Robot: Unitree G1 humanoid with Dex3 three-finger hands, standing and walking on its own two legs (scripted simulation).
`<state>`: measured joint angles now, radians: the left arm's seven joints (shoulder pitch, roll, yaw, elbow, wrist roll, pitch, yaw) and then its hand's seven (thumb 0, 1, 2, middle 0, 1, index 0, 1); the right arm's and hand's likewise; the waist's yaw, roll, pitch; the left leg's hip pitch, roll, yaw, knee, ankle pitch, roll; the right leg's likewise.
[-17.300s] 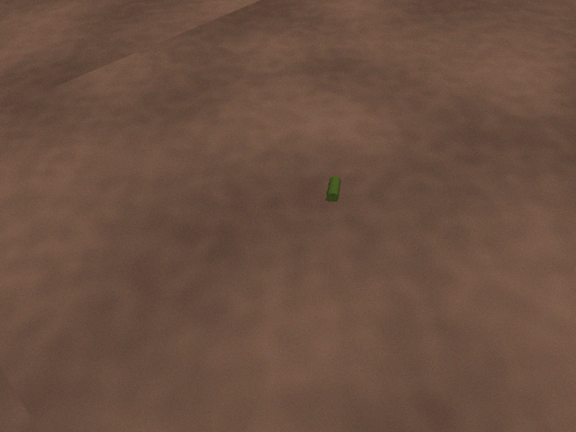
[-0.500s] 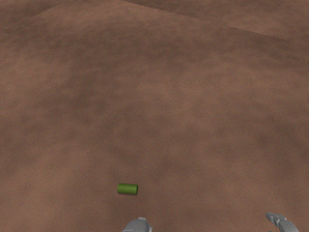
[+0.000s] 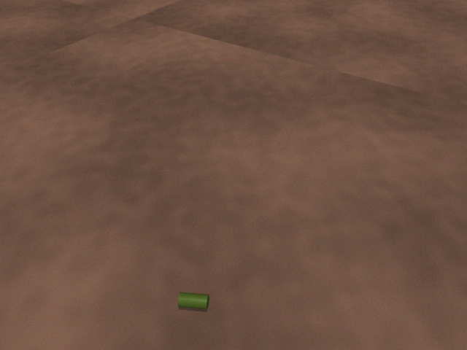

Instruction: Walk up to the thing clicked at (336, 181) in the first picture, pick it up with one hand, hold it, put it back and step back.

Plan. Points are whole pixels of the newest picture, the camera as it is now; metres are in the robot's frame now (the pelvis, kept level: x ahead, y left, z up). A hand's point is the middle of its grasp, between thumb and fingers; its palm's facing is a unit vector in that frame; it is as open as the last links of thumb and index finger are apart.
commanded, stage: walk up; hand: left
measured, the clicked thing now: (193, 300) +0.48 +0.22 -0.74
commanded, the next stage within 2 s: stand in 1.20 s
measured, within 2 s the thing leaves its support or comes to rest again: neither
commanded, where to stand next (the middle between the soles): +0.09 -0.01 m, yaw -1 degrees
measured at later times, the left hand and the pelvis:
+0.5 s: hand out of the picture +0.10 +0.26 -0.13, palm faces +0.00 -0.93 -0.37, open 7.4 cm; pelvis +0.02 +0.00 +0.02, yaw +1 degrees
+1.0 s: hand out of the picture +0.09 +0.25 -0.14, palm faces +0.01 -0.94 -0.35, open 7.4 cm; pelvis +0.02 -0.01 +0.02, yaw +1 degrees
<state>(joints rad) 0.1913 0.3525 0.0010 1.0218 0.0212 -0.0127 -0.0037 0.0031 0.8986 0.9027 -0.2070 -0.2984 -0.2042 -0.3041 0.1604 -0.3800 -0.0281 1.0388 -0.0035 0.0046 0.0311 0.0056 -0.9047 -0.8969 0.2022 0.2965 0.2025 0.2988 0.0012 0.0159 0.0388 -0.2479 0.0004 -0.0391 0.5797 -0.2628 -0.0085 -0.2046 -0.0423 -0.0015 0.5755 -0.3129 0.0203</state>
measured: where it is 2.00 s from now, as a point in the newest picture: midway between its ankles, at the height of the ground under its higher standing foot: outside the picture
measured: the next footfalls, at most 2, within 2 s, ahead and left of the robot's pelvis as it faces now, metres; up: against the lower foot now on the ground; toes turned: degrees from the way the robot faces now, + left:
none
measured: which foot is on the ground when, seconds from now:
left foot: down 0.00-1.00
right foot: down 0.00-1.00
